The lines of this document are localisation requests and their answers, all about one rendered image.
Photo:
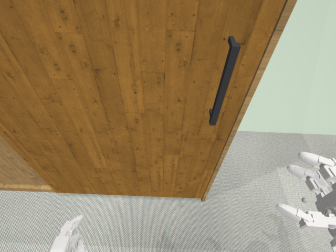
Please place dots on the robot right hand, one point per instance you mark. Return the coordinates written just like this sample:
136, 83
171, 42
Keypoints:
316, 182

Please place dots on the robot left hand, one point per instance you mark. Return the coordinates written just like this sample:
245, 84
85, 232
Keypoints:
66, 241

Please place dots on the wardrobe door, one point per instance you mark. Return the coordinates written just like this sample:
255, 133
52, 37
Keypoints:
14, 169
112, 97

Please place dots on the handle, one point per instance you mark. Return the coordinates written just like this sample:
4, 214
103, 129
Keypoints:
225, 79

